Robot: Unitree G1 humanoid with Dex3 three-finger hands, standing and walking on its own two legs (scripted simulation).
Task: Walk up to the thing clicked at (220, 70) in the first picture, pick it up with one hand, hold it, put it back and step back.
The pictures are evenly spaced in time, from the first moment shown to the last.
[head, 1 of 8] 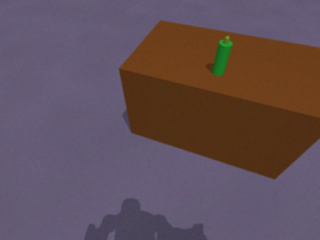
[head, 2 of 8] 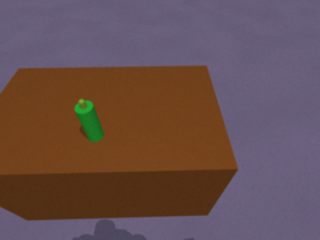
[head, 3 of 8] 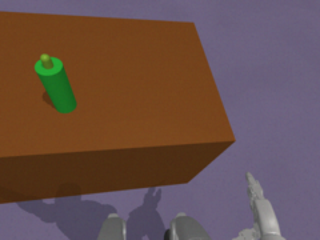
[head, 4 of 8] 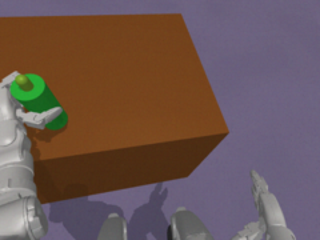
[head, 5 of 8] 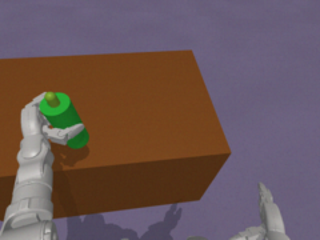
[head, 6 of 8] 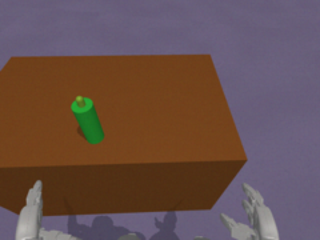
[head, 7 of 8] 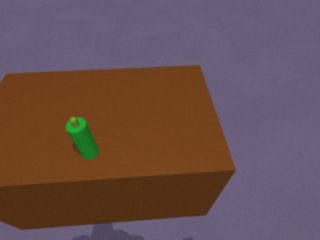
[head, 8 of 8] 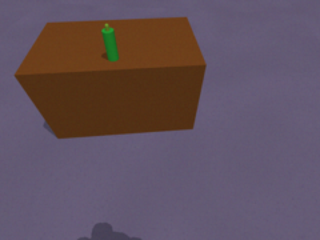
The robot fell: no
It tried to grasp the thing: yes
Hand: left
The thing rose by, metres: 0.23
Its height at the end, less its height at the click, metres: +0.00
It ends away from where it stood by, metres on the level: 0.05
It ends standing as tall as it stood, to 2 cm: yes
